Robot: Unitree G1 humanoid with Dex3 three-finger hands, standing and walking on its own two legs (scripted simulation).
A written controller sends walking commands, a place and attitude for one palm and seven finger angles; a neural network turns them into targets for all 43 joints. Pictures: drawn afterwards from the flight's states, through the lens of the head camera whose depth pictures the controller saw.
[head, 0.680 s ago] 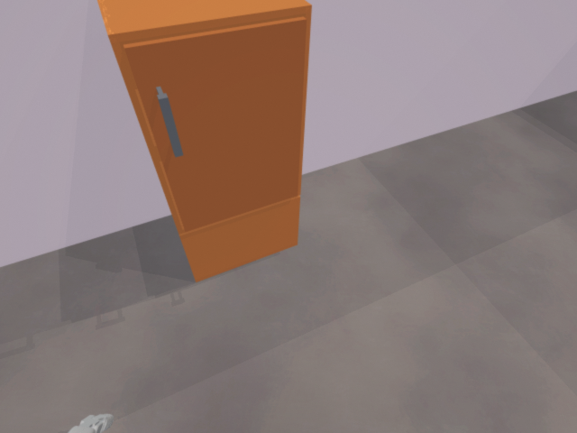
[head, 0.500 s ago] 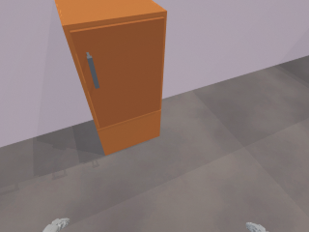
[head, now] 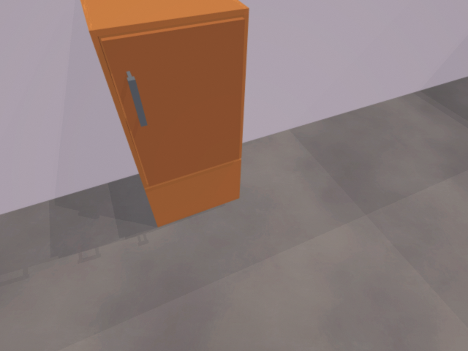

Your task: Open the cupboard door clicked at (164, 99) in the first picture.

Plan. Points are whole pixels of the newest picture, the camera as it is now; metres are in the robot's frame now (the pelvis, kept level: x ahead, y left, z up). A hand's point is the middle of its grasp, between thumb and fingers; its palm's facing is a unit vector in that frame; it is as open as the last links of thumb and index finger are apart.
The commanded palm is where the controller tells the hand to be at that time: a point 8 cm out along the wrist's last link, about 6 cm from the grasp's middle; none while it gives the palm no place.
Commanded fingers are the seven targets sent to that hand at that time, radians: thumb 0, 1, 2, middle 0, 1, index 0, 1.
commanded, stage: stand and wait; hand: left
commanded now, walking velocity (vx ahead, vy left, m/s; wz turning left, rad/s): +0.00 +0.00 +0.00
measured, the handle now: (136, 99) +0.77 +0.34 -0.01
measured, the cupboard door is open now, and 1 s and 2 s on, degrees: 0 0 0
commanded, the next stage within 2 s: look at it before walking up in 0.14 s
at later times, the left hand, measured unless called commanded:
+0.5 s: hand out of the picture +0.07 +0.24 -0.15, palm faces -0.03 -0.94 -0.33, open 7.4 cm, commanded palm none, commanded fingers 0.00 0.90 0.90 -0.20 -0.30 -0.20 -0.30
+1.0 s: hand out of the picture +0.06 +0.24 -0.16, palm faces +0.00 -0.94 -0.34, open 7.4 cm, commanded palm none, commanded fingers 0.00 0.90 0.90 -0.20 -0.30 -0.20 -0.30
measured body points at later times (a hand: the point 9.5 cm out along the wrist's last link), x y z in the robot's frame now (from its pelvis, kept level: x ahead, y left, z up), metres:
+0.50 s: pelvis -0.01 +0.00 +0.00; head -0.01 +0.00 +0.45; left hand +0.08 +0.29 -0.13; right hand +0.07 -0.29 -0.13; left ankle -0.01 +0.13 -0.74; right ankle -0.01 -0.11 -0.74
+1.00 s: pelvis -0.01 +0.00 +0.00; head +0.00 +0.00 +0.45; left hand +0.06 +0.29 -0.13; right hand +0.07 -0.29 -0.14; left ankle -0.01 +0.13 -0.74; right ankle -0.01 -0.11 -0.74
